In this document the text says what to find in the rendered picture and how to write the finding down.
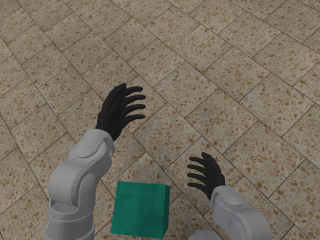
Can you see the left robot hand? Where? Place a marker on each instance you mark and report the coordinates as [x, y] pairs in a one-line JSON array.
[[113, 116]]

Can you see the left robot forearm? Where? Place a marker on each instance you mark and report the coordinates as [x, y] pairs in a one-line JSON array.
[[72, 187]]

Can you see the right robot forearm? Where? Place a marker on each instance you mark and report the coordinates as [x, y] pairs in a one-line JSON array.
[[234, 215]]

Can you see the right robot hand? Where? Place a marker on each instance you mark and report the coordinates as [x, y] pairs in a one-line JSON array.
[[213, 175]]

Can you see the right robot thigh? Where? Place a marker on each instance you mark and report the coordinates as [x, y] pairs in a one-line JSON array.
[[204, 235]]

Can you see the carton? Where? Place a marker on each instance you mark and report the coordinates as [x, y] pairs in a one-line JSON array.
[[141, 209]]

